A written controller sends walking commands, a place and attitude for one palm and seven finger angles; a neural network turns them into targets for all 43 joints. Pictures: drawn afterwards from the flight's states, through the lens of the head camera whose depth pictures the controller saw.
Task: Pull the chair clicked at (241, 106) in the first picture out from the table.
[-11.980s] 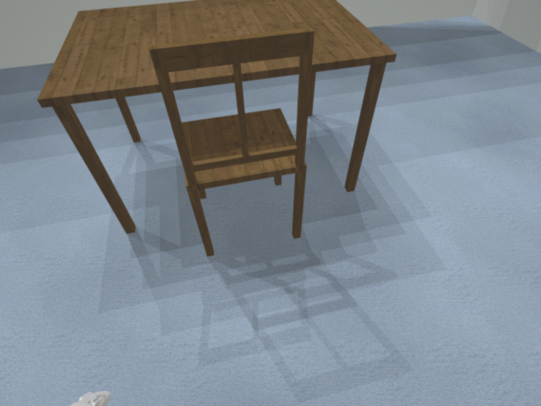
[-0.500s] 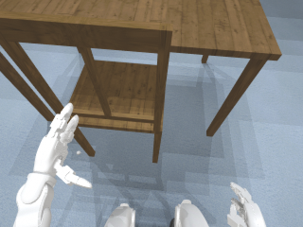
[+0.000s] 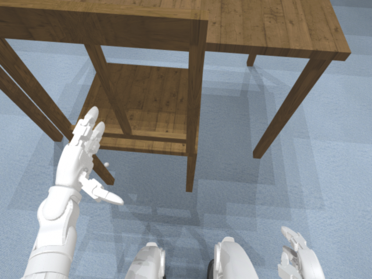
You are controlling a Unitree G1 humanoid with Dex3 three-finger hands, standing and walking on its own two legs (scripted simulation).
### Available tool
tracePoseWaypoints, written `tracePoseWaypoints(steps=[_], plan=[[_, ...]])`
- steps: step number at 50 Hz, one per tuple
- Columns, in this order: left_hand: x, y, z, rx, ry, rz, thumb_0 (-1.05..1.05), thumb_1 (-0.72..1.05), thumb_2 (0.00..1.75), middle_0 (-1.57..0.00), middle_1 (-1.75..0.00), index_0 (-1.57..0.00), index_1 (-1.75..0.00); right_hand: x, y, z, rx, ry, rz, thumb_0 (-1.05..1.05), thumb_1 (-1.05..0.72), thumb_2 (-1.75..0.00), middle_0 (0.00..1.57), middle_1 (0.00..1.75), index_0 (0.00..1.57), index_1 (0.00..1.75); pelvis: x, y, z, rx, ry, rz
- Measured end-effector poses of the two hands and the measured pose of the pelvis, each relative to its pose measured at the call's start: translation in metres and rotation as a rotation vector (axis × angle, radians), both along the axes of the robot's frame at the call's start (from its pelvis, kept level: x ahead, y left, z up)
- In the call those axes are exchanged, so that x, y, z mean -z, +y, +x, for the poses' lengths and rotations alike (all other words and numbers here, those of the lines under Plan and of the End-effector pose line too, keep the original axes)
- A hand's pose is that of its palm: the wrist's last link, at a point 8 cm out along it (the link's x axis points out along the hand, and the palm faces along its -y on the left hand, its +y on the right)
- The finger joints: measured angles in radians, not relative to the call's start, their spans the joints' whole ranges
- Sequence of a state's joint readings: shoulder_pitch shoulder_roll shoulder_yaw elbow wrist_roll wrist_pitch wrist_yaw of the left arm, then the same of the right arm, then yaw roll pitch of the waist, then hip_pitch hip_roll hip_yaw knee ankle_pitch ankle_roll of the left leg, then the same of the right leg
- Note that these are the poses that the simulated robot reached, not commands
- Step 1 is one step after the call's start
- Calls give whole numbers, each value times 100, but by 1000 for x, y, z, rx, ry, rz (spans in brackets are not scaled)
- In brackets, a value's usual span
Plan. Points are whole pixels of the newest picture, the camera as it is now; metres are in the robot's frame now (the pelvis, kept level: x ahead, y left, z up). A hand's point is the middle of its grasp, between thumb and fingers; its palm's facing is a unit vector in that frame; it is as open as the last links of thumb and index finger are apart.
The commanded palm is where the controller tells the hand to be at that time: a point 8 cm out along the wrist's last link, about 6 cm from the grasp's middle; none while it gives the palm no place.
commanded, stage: aim the fingers beside a spindle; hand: left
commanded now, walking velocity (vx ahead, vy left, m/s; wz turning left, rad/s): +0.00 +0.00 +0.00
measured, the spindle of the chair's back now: (113, 97) +0.52 +0.19 +0.03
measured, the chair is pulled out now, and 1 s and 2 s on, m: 0.00 0.00 0.00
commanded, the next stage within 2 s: push the fingers through the gap in 0.86 s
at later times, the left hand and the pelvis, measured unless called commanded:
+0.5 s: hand (110, 157) +0.36 +0.17 +0.02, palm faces -0.10 -0.99 -0.06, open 16.9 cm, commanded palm +0.34 +0.23 +0.02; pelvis -0.01 +0.00 -0.01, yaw +0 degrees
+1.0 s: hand (110, 156) +0.36 +0.17 +0.02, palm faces -0.10 -0.99 -0.06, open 16.9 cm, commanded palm +0.35 +0.23 +0.02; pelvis -0.01 +0.01 -0.01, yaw +0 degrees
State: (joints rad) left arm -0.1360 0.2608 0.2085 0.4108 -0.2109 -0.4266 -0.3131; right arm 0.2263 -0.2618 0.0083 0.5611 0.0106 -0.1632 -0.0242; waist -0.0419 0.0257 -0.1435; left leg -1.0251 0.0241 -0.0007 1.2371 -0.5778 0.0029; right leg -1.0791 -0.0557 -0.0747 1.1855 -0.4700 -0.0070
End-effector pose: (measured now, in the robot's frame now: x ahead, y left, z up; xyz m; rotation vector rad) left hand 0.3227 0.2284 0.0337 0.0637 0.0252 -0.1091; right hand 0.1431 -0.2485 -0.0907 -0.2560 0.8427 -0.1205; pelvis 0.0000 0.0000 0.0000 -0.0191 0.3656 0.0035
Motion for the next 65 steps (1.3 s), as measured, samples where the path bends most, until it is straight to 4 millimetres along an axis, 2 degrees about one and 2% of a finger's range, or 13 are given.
tracePoseWaypoints(steps=[10,22,30,51,65], plan=[[6,-4,19,0,-6,1,-2,-50,30,-7,-8,-6,-8,10,-7,-14,23,54,-5,1,-91,-90,20,30,20,30,5,-2,-2,5,18,3],[10,-3,23,-7,-12,1,-2,-50,30,-7,-8,-6,-8,16,-9,-27,41,90,0,1,-91,-90,20,30,20,30,8,-2,-6,9,25,4],[12,1,18,-12,-8,-2,-2,-50,30,-7,-8,-6,-8,15,-6,-25,29,84,-1,1,-91,-90,20,30,20,30,8,0,-7,7,24,2],[15,1,25,-8,-10,-4,-2,-50,30,-7,-8,-6,-8,16,2,-19,20,85,0,1,-91,-90,20,30,20,30,10,5,-5,6,32,-3],[14,-1,56,-5,-10,-7,-2,-50,30,-7,-8,-6,-9,22,-2,-34,43,148,-11,1,-91,-90,20,30,20,30,11,5,-5,6,47,-6]])
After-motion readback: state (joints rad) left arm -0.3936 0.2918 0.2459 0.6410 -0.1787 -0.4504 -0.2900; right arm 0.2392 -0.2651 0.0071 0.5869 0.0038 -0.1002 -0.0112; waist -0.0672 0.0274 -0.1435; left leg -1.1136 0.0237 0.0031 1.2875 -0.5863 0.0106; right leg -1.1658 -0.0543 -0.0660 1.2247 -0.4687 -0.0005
